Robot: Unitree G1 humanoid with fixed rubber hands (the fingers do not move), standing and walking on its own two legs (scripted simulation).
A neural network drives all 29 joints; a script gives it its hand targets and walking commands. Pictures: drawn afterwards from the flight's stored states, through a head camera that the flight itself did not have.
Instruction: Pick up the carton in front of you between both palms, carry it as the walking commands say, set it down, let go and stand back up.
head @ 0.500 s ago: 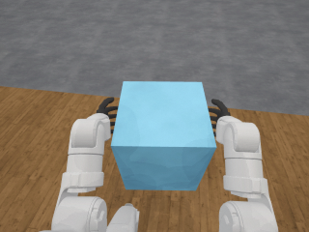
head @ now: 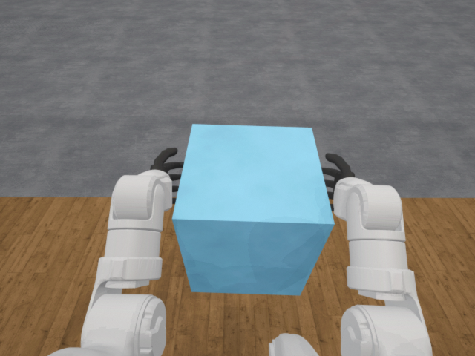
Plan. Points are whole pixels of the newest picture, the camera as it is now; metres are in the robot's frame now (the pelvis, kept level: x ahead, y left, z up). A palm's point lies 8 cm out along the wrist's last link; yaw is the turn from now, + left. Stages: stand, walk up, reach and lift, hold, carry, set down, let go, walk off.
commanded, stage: carry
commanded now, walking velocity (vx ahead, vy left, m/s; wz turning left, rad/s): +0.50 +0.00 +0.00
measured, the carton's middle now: (248, 213) +0.35 -0.02 +0.02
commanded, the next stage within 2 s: none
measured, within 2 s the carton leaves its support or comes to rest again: neither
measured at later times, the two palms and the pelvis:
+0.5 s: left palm (180, 110) +0.63 +0.13 +0.04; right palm (302, 104) +0.65 -0.17 +0.04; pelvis +0.30 -0.04 -0.06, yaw +2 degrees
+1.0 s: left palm (180, 53) +0.95 +0.17 +0.01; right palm (275, 53) +0.95 -0.13 +0.02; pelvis +0.60 +0.01 -0.12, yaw +0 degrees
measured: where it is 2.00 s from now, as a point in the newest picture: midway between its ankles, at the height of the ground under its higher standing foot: (226, 181)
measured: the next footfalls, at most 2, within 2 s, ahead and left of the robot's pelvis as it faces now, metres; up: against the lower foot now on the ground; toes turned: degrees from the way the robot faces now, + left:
right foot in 0.34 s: +0.38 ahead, -0.07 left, -0.05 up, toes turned +1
left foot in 0.92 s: +0.70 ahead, +0.04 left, -0.11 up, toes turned +1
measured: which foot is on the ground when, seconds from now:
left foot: down 0.00-0.36, up 0.38-0.90, down 0.92-1.00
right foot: up 0.00-0.32, down 0.34-0.92, up 0.94-1.00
